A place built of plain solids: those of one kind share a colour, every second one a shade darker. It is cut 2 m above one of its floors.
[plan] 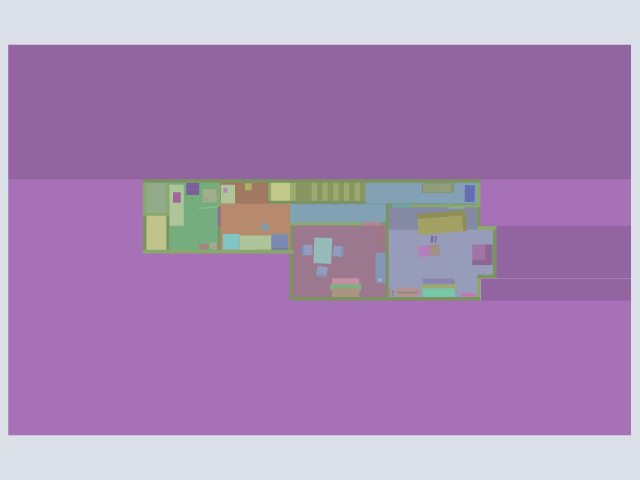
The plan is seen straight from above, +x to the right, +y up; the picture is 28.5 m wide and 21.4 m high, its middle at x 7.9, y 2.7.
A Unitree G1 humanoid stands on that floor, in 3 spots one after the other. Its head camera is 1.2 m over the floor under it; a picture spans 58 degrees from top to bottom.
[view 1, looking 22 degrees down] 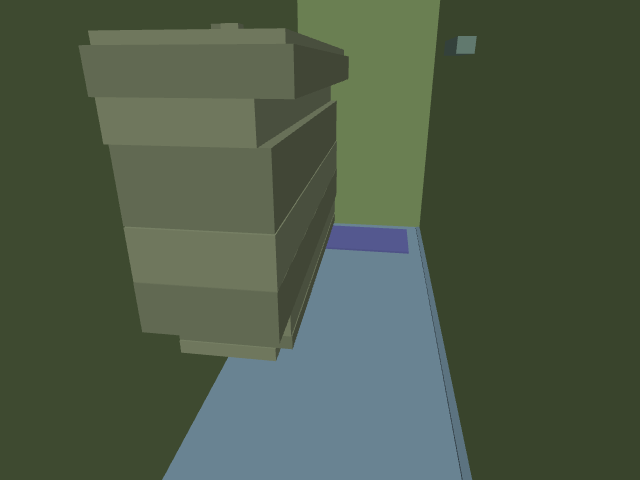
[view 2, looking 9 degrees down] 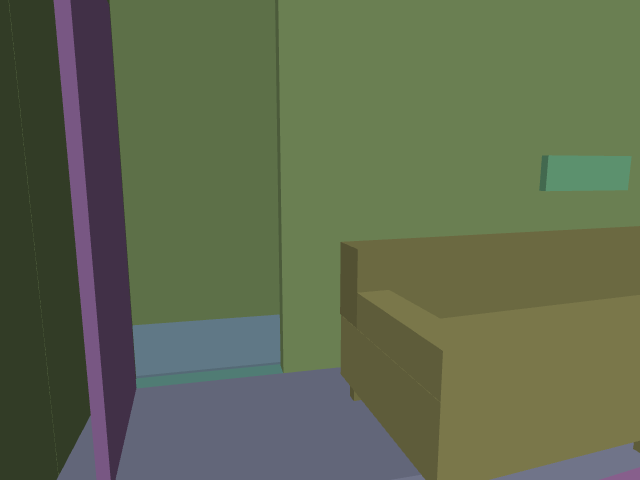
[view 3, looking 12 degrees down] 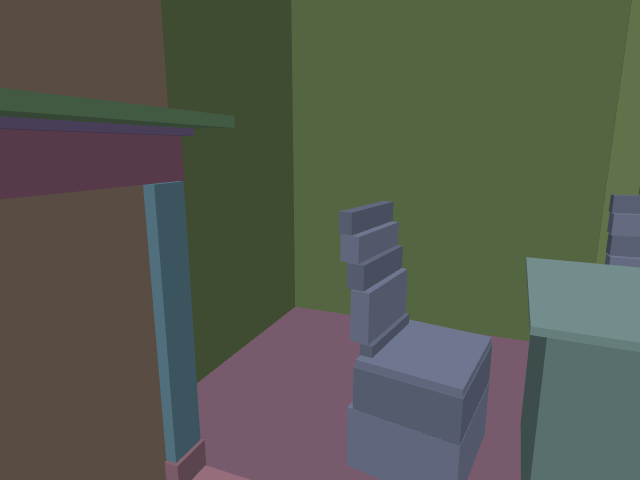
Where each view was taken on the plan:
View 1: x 11.57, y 4.62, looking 8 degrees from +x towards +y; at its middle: hook_row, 1.86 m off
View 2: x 11.62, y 1.73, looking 77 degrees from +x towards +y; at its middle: wall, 2.53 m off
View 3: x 9.57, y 1.52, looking -158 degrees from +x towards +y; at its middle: wall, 3.16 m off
